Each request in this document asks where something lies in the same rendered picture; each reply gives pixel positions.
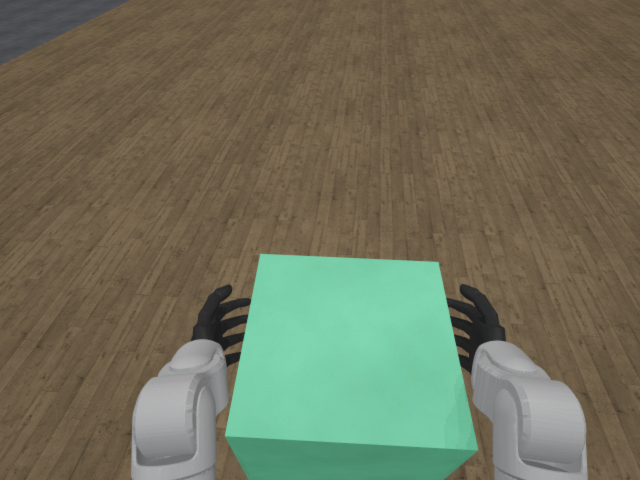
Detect robot right hand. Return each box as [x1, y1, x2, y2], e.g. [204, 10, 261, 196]
[446, 284, 506, 374]

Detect carton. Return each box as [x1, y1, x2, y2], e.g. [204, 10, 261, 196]
[225, 254, 478, 480]

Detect left robot forearm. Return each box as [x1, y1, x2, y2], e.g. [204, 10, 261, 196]
[131, 339, 229, 480]

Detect right robot forearm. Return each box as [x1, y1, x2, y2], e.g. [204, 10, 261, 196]
[471, 341, 588, 480]

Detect robot left hand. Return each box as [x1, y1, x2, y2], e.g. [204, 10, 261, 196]
[191, 284, 251, 367]

